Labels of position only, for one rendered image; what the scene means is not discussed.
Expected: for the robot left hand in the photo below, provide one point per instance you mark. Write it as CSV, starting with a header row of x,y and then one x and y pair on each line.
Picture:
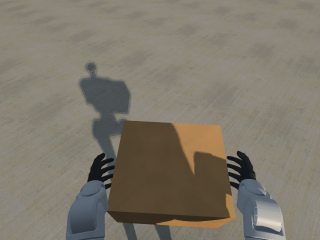
x,y
96,172

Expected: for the robot left forearm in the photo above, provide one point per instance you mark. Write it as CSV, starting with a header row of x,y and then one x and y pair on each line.
x,y
86,217

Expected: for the carton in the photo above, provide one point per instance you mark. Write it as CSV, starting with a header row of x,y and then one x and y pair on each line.
x,y
172,174

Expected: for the robot right forearm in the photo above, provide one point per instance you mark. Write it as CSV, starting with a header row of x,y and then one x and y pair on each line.
x,y
262,216

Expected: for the robot right hand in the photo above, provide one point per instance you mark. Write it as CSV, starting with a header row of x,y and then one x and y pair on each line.
x,y
246,170

